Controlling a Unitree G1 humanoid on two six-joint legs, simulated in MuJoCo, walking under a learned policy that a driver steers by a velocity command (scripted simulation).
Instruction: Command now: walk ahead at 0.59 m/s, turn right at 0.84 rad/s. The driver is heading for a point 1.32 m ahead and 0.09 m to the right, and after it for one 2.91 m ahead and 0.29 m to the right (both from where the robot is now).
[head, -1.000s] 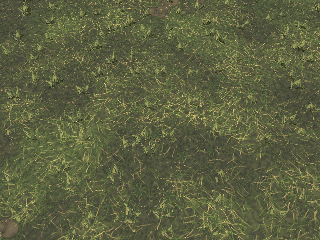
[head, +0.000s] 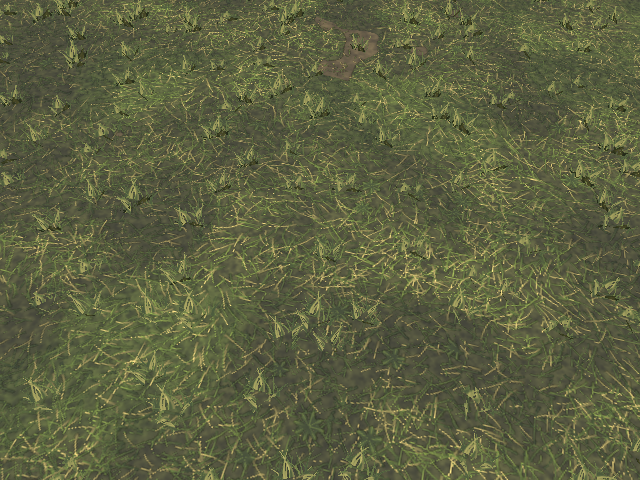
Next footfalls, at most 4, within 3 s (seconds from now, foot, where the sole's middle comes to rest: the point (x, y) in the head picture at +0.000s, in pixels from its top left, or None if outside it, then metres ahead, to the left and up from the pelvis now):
0.44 right None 0.34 -0.19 -0.77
0.88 left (423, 358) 0.79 -0.25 -0.77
1.28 right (480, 232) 1.18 -0.46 -0.77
1.72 left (346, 163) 1.46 -0.10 -0.77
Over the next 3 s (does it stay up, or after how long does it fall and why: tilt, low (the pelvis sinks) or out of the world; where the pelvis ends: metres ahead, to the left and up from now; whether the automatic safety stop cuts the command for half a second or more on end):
stays up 1.62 -0.12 0.01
